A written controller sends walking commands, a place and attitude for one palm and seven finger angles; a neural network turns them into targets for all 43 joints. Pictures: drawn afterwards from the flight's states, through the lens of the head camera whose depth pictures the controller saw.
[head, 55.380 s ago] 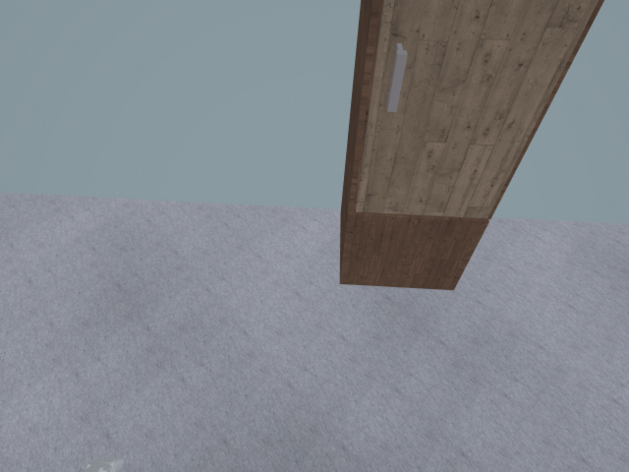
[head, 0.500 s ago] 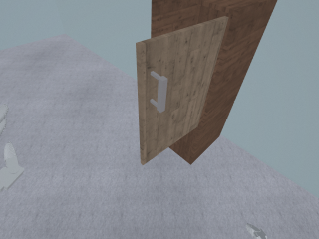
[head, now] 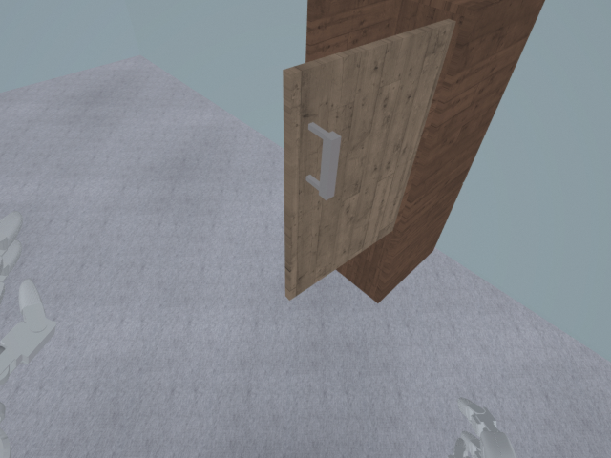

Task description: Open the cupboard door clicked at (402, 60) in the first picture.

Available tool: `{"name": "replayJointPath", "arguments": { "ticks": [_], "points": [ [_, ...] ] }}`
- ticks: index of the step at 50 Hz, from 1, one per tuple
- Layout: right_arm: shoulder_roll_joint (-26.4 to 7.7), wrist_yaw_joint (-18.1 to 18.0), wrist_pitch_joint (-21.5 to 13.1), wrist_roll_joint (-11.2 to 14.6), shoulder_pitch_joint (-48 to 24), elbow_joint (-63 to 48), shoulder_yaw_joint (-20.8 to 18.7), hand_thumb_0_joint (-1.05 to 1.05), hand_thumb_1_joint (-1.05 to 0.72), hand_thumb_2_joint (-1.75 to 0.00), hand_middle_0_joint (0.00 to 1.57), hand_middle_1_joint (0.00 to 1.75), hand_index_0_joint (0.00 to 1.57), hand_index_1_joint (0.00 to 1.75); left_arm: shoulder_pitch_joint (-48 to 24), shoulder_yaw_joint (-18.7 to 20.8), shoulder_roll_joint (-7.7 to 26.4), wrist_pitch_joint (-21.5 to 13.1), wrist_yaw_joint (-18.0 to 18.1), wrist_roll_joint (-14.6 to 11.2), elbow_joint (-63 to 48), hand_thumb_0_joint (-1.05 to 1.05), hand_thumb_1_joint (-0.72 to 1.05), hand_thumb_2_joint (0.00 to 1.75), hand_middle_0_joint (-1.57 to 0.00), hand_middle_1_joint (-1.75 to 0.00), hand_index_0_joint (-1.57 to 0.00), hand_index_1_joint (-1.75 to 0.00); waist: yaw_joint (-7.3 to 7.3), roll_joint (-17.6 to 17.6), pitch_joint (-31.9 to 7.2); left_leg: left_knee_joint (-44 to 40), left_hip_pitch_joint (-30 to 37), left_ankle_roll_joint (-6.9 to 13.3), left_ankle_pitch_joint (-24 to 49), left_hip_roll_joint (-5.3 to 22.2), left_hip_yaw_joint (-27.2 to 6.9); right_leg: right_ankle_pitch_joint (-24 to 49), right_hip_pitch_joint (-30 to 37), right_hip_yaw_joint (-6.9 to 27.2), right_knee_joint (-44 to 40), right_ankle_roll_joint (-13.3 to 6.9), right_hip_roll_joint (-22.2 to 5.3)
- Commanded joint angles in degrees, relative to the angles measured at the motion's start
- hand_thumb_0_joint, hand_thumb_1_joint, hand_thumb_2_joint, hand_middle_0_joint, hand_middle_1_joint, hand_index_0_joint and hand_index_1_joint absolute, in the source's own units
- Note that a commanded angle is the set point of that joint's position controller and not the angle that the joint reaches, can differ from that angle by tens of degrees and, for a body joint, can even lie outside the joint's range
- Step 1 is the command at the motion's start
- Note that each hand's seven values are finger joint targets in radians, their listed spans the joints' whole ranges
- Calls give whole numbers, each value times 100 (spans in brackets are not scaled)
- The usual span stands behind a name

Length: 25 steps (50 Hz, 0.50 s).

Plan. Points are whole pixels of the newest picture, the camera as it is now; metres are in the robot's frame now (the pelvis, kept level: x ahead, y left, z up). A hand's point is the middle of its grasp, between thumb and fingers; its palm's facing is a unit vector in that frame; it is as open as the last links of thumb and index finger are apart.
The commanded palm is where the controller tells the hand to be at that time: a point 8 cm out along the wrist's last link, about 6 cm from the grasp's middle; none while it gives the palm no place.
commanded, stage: let the arm hang, fingers relaxed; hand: left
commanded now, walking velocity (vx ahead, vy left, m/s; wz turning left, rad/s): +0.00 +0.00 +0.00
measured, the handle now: (321, 161) +0.56 +0.03 +0.09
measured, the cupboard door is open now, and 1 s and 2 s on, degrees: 85 85 85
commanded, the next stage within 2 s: look to check the result in 1.12 s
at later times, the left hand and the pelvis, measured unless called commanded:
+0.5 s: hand out of the picture -0.09 +0.16 -0.17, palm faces +0.06 -0.98 -0.19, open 7.2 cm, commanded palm none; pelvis +0.01 -0.02 +0.00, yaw +3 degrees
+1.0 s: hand out of the picture +0.03 +0.11 -0.18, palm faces +0.07 -0.98 -0.18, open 7.3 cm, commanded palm none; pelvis +0.04 -0.04 +0.00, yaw +2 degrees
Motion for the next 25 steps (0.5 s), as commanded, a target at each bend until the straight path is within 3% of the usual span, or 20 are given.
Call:
{"name": "replayJointPath", "arguments": {
  "ticks": [1, 2, 3, 4, 6, 8, 9, 10, 11, 12, 13, 15, 16, 17, 19, 21, 23, 25],
  "points": [
    [-1411, 381, -624, 32, -918, 664, -494, 0, -90, -90, 20, 30, 20, 30, -150, -1602, -119, 202, -612, 350, 3448, 0, 90, 90, -20, -30, -20, -30, -294, 533, 34, -318, -523, 97, -525, 1039, -1460, 705, -543, -41, 127, -60, -341],
    [-1287, 470, -28, 74, -419, 724, -477, 0, -90, -90, 20, 30, 20, 30, -303, -1354, 108, 769, -782, 334, 3694, 0, 90, 90, -20, -30, -20, -30, -189, 30, -504, 222, 12, 26, 679, 955, -1050, 1034, -482, 353, -354, -153, -648],
    [-1202, 484, 136, 93, -301, 722, -489, 0, -90, -90, 20, 30, 20, 30, -617, -1471, 154, 854, -810, 326, 3753, 0, 90, 90, -20, -30, -20, -30, -260, -605, -736, 519, 361, -44, 199, 921, -1048, 332, -878, 424, -474, -336, -762],
    [-1295, 494, 254, 71, -276, 722, -500, 0, -90, -90, 20, 30, 20, 30, -936, -1493, 266, 884, -818, 343, 3934, 0, 90, 90, -20, -30, -20, -30, -327, -768, -678, 778, 531, -69, -388, 767, -1071, -211, -1313, 511, -520, -510, -896],
    [-1361, 517, 483, -20, -284, 803, -516, 0, -90, -90, 20, 30, 20, 30, -1465, -1590, 423, 935, -790, 353, 4479, 0, 90, 90, -20, -30, -20, -30, -396, -1202, -320, 1263, 470, -94, -558, 541, -876, -556, -1705, 640, -658, -765, -1029],
    [-1248, 517, 679, -93, -283, 988, -458, 0, -90, -90, 20, 30, 20, 30, -1942, -1760, 359, 1042, -744, 312, 5117, 0, 90, 90, -20, -30, -20, -30, -494, -815, 112, 1410, 498, -136, -635, 510, -721, -778, -2072, 681, -668, -861, -1120],
    [-1158, 512, 746, -130, -246, 1057, -397, 0, -90, -90, 20, 30, 20, 30, -2057, -1839, 290, 1087, -726, 296, 5444, 0, 90, 90, -20, -30, -20, -30, -519, -490, 281, 1101, 442, -106, -599, 600, -858, -823, -2042, 622, -531, -783, -977],
    [-1116, 506, 773, -161, -230, 1109, -326, 0, -90, -90, 20, 30, 20, 30, -2018, -1892, 234, 1130, -719, 277, 5800, 0, 90, 90, -20, -30, -20, -30, -479, 87, 427, 411, 131, -12, -659, 757, -1328, -762, -1716, 469, -197, -610, -660],
    [-1148, 493, 750, -190, -229, 1154, -272, 0, -90, -90, 20, 30, 20, 30, -1730, -1916, 230, 1149, -711, 259, 6175, 0, 90, 90, -20, -30, -20, -30, -316, 845, 337, -501, -305, 122, -917, 1026, -2022, -626, -1058, 242, 292, -369, -299],
    [-1212, 464, 737, -197, -295, 1244, -251, 0, -90, -90, 20, 30, 20, 30, -1367, -1902, 210, 1164, -715, 228, 6589, 0, 90, 90, -20, -30, -20, -30, -127, 1369, 180, -1160, -539, 226, -1541, 1250, -2578, -603, -567, 125, 689, -247, -166],
    [-1261, 428, 730, -173, -330, 1323, -266, 0, -90, -90, 20, 30, 20, 30, -1130, -1906, 213, 1156, -730, 228, 6941, 0, 90, 90, -20, -30, -20, -30, -8, 1514, 13, -1395, -518, 274, -1855, 1269, -2638, -601, -362, 175, 825, -236, -168],
    [-1108, 387, 740, -136, -251, 1513, -271, 0, -90, -90, 20, 30, 20, 30, -833, -1916, 53, 1151, -755, 227, 7490, 0, 90, 90, -20, -30, -20, -30, 53, 1296, -258, -1464, -354, 263, -2018, 1173, -2300, -443, -156, 202, 673, -233, -217],
    [-1090, 364, 735, -111, -211, 1580, -289, 0, -90, -90, 20, 30, 20, 30, -730, -1912, 48, 1123, -764, 234, 7677, 0, 90, 90, -20, -30, -20, -30, 79, 849, -333, -1379, -242, 245, -1762, 1122, -2112, -296, 11, 210, 298, -260, -233],
    [-943, 359, 739, -93, -132, 1688, -275, 0, -90, -90, 20, 30, 20, 30, -637, -1944, -136, 1100, -759, 231, 7872, 0, 90, 90, -20, -30, -20, -30, 41, 742, -411, -1293, -233, 160, -1650, 1009, -1823, -104, 187, 249, -50, -262, -303],
    [-724, 350, 772, -73, -4, 1908, -260, 0, -90, -90, 20, 30, 20, 30, -470, -1988, -275, 1046, -738, 210, 8193, 0, 90, 90, -20, -30, -20, -30, -49, 853, -265, -1115, -57, -13, -1536, 731, -1387, -39, 116, 351, -532, -357, -471],
    [-682, 327, 796, -45, 196, 2082, -288, 0, -90, -90, 20, 30, 20, 30, -499, -2003, -274, 975, -732, 190, 8363, 0, 90, 90, -20, -30, -20, -30, -173, 267, -130, -693, 354, -95, -932, 581, -1065, -48, -221, 493, -914, -457, -594],
    [-589, 317, 815, -32, 387, 2278, -288, 0, -90, -90, 20, 30, 20, 30, -636, -2058, -344, 946, -699, 169, 8491, 0, 90, 90, -20, -30, -20, -30, -329, 125, 13, -371, 766, -99, -528, 590, -957, -62, -667, 567, -1155, -467, -733],
    [-534, 300, 838, -26, 519, 2414, -283, 0, -90, -90, 20, 30, 20, 30, -593, -2090, -432, 940, -665, 155, 8613, 0, 90, 90, -20, -30, -20, -30, -375, 7, 116, -262, 927, -76, -386, 650, -971, -62, -831, 483, -1194, -452, -715]
  ]
}}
